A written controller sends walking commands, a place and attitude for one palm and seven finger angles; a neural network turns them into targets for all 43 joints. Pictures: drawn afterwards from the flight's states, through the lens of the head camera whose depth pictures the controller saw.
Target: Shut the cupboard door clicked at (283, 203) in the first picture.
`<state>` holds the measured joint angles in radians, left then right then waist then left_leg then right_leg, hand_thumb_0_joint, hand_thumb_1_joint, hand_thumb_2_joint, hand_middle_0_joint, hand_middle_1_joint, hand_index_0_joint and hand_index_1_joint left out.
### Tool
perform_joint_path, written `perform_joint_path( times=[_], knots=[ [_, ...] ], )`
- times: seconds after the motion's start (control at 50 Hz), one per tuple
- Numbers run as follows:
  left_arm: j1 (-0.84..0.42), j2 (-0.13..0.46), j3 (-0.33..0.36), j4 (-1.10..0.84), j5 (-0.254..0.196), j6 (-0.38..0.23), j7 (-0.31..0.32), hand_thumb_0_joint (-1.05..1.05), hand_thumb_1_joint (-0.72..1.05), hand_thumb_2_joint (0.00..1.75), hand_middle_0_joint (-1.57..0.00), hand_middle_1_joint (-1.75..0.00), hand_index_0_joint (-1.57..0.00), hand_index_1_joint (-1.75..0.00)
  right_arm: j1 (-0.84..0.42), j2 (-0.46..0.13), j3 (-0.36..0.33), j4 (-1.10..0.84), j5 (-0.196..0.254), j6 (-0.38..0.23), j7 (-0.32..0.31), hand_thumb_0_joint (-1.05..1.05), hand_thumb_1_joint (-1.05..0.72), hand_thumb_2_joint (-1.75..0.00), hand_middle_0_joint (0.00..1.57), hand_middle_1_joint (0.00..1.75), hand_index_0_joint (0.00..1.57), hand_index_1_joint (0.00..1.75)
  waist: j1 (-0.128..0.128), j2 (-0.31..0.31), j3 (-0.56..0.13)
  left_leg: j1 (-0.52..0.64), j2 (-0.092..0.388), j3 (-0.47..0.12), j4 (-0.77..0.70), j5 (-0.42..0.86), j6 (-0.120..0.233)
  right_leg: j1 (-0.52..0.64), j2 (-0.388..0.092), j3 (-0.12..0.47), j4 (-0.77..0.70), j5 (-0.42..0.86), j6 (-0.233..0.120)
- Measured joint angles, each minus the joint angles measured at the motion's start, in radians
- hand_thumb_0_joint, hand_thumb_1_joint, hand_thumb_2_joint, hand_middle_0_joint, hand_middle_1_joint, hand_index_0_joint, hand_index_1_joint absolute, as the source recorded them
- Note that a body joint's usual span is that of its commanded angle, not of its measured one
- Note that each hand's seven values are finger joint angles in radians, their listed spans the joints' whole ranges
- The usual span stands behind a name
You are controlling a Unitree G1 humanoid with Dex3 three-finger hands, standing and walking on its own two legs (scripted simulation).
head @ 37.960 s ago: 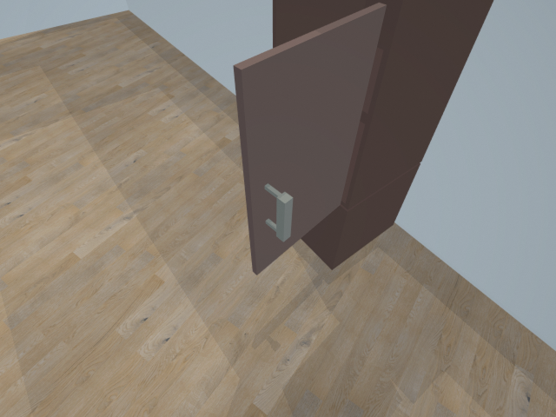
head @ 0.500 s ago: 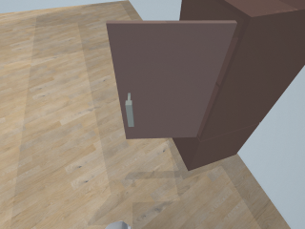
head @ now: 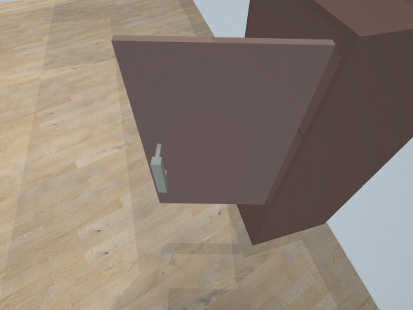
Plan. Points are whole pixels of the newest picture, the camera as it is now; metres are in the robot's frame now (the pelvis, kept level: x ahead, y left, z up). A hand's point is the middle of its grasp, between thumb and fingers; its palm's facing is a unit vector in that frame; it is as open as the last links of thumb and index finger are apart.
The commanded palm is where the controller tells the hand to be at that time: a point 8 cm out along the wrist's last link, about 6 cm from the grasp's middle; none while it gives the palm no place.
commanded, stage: come to a stop and stand still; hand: left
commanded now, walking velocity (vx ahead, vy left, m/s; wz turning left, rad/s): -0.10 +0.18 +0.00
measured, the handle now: (161, 168) +0.44 +0.16 -0.07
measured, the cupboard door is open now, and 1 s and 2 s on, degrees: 73 73 73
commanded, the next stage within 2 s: look again from close up in 0.90 s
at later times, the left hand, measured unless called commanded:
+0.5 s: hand out of the picture +0.00 +0.23 -0.18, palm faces +0.07 -0.97 -0.23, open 7.4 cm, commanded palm none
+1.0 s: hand out of the picture -0.04 +0.22 -0.17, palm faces -0.01 -0.98 -0.18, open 7.3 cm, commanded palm none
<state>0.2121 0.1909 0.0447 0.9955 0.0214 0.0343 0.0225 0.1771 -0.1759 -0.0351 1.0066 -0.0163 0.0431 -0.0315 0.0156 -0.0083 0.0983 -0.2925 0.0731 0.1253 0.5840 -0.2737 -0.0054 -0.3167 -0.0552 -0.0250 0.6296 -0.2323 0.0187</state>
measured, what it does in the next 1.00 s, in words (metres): steps on the spot: left foot, then right foot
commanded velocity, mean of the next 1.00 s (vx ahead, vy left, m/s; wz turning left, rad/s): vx -0.02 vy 0.05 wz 0.00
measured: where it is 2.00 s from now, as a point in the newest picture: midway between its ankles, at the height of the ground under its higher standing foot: outside the picture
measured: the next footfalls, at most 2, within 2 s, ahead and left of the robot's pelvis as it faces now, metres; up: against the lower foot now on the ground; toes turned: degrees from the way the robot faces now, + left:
left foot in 0.44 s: -0.01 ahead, +0.14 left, +0.00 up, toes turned +1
right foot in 0.70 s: -0.04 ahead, -0.07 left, +0.00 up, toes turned -1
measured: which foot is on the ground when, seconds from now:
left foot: down 0.00-0.02, up 0.04-0.42, down 0.44-1.00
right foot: down 0.00-0.44, up 0.46-0.68, down 0.70-1.00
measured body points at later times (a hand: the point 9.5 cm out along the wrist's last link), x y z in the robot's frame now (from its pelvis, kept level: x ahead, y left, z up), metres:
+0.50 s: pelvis -0.03 +0.03 +0.00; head -0.02 +0.05 +0.45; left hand +0.00 +0.29 -0.16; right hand +0.05 -0.21 -0.13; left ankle -0.05 +0.14 -0.73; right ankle +0.01 -0.12 -0.72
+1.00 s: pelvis -0.05 +0.05 +0.02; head -0.05 +0.06 +0.47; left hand -0.03 +0.27 -0.15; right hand -0.07 -0.18 -0.14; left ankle -0.05 +0.14 -0.73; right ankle -0.08 -0.07 -0.73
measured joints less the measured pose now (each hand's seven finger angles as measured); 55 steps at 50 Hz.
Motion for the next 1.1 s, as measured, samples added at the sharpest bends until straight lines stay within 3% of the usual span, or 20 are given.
perform_joint_path(
  times=[0.04,0.1,0.16,0.2,0.32,0.38,0.44,0.5,0.58,0.62,0.68,0.72,0.76,0.84,1.0,1.1],
  knots=[
    [0.002,-0.002,0.0,0.003,0.007,-0.008,0.003,0.0,0.91,0.9,-0.2,-0.3,-0.2,-0.3,-0.006,-0.012,-0.014,-0.006,0.006,0.012,0.006,0.01,-0.91,-0.9,0.21,0.3,0.21,0.3,-0.001,0.011,-0.007,-0.034,0.0,-0.017,0.08,-0.086,-0.011,0.001,0.007,0.001,0.003,-0.08,-0.007],
    [-0.005,-0.026,-0.013,0.007,0.01,-0.011,0.003,0.0,0.91,0.9,-0.2,-0.3,-0.2,-0.3,-0.019,-0.042,-0.032,-0.018,0.005,0.03,0.006,0.01,-0.91,-0.9,0.2,0.3,0.2,0.3,-0.009,0.04,-0.002,-0.095,-0.054,-0.087,0.3,-0.246,-0.012,0.004,0.008,-0.002,-0.013,-0.071,-0.016],
    [-0.011,-0.04,-0.017,0.003,0.006,-0.018,0.007,0.0,0.91,0.9,-0.2,-0.3,-0.2,-0.3,-0.031,-0.06,-0.034,-0.023,0.006,0.031,0.008,0.01,-0.91,-0.9,0.2,0.3,0.2,0.3,-0.008,0.045,0.002,-0.128,-0.094,-0.107,0.461,-0.245,-0.029,0.013,0.002,0.008,-0.066,-0.034,-0.02],
    [-0.016,-0.042,-0.015,-0.004,0.004,-0.021,0.011,0.0,0.91,0.9,-0.21,-0.3,-0.2,-0.3,-0.031,-0.065,-0.032,-0.026,0.006,0.032,0.012,0.01,-0.91,-0.9,0.2,0.3,0.2,0.3,-0.005,0.04,-0.002,-0.132,-0.105,-0.113,0.495,-0.227,-0.041,0.019,-0.005,0.009,-0.1,-0.012,-0.019],
    [-0.014,-0.021,-0.006,-0.023,0.009,-0.026,0.019,0.0,0.91,0.9,-0.21,-0.3,-0.2,-0.3,-0.04,-0.06,-0.02,-0.032,0.008,0.034,0.022,0.01,-0.91,-0.9,0.2,0.3,0.2,0.3,0.02,0.004,-0.014,-0.073,-0.097,-0.125,0.343,-0.212,-0.057,0.026,-0.028,0.011,-0.158,0.036,-0.004],
    [-0.005,0.0,0.0,-0.019,0.013,-0.017,0.015,0.0,0.9,0.9,-0.21,-0.3,-0.2,-0.3,-0.044,-0.049,-0.013,-0.041,0.012,0.022,0.025,0.01,-0.91,-0.9,0.2,0.3,0.2,0.3,0.027,-0.018,-0.023,-0.007,-0.087,-0.116,0.16,-0.168,-0.048,0.016,-0.036,0.016,-0.151,0.045,0.012],
    [0.013,0.017,0.005,-0.008,0.003,0.001,0.011,0.0,0.9,0.9,-0.21,-0.3,-0.2,-0.3,-0.026,-0.045,-0.003,-0.054,0.011,-0.007,0.026,0.01,-0.91,-0.9,0.2,0.3,0.2,0.3,0.017,-0.014,-0.045,0.083,-0.066,-0.121,-0.071,-0.027,-0.024,-0.019,-0.023,0.013,-0.083,0.016,0.031],
    [0.017,0.043,0.013,0.014,-0.003,0.032,0.011,0.0,0.91,0.9,-0.21,-0.3,-0.2,-0.3,-0.007,-0.01,0.013,-0.041,-0.004,-0.004,0.019,0.01,-0.91,-0.9,0.2,0.3,0.2,0.3,0.02,-0.054,-0.047,0.087,-0.082,-0.104,-0.046,-0.04,0.017,-0.045,-0.009,0.049,0.042,-0.152,0.015],
    [0.027,0.052,0.012,0.032,-0.002,0.041,0.002,0.0,0.91,0.9,-0.2,-0.3,-0.2,-0.3,0.025,0.02,0.035,-0.024,-0.009,-0.006,0.008,0.01,-0.9,-0.9,0.2,0.3,0.2,0.3,0.02,-0.061,-0.056,0.104,-0.087,-0.099,-0.099,-0.01,0.032,-0.038,0.027,0.049,0.162,-0.182,0.001],
    [0.03,0.046,0.005,0.037,-0.005,0.033,0.0,0.0,0.91,0.9,-0.2,-0.3,-0.2,-0.3,0.032,0.026,0.039,-0.013,-0.008,-0.011,0.003,0.01,-0.91,-0.9,0.2,0.3,0.2,0.3,0.021,-0.055,-0.052,0.104,-0.094,-0.094,-0.12,0.007,0.038,-0.003,0.034,0.041,0.135,-0.183,0.001],
    [0.038,0.031,-0.008,0.044,-0.011,0.015,-0.001,0.0,0.91,0.9,-0.2,-0.3,-0.2,-0.3,0.038,0.025,0.036,0.004,0.001,-0.022,-0.003,0.01,-0.91,-0.9,0.21,0.3,0.21,0.3,0.019,-0.046,-0.047,0.093,-0.108,-0.082,-0.126,0.016,0.041,0.091,0.037,0.034,-0.034,-0.096,0.0],
    [0.04,0.014,-0.015,0.06,-0.011,-0.002,0.005,0.0,0.91,0.9,-0.2,-0.3,-0.2,-0.3,0.037,0.019,0.032,0.019,0.01,-0.027,-0.003,0.01,-0.91,-0.9,0.21,0.3,0.21,0.3,0.017,-0.03,-0.044,0.078,-0.109,-0.072,-0.108,0.009,0.039,0.136,0.041,0.044,-0.136,-0.085,-0.025],
    [0.042,-0.011,-0.029,0.077,-0.012,-0.011,0.005,0.0,0.91,0.9,-0.2,-0.3,-0.2,-0.3,0.036,0.009,0.025,0.032,0.015,-0.029,-0.004,0.01,-0.92,-0.9,0.21,0.3,0.21,0.3,0.0,0.003,-0.039,0.087,-0.098,-0.076,-0.124,0.022,0.041,0.151,0.051,0.04,-0.166,-0.071,-0.024],
    [0.049,-0.034,-0.041,0.096,-0.016,-0.026,0.009,0.0,0.91,0.9,-0.2,-0.3,-0.2,-0.3,0.055,0.007,0.028,0.062,0.013,-0.038,0.0,0.01,-0.92,-0.9,0.21,0.3,0.21,0.3,-0.02,0.011,-0.045,0.114,-0.099,-0.075,-0.171,0.048,0.037,0.172,0.051,0.041,-0.201,-0.041,-0.017],
    [0.043,-0.028,-0.04,0.116,-0.016,-0.022,0.017,0.01,0.93,0.9,-0.2,-0.3,-0.2,-0.3,0.111,0.03,0.04,0.122,0.01,-0.039,-0.001,0.01,-0.91,-0.9,0.2,0.3,0.2,0.3,-0.021,-0.021,-0.061,0.148,-0.091,-0.073,-0.198,0.064,0.034,0.207,0.059,0.044,-0.237,-0.018,-0.02],
    [0.055,-0.036,-0.06,0.09,-0.009,-0.056,0.02,0.01,0.93,0.9,-0.21,-0.3,-0.2,-0.3,0.131,0.01,0.039,0.071,-0.001,-0.044,0.012,0.01,-0.91,-0.9,0.2,0.3,0.2,0.3,-0.034,0.016,-0.047,0.066,-0.082,-0.082,-0.087,0.023,0.041,0.151,0.066,0.033,-0.173,-0.036,-0.017]
  ],
)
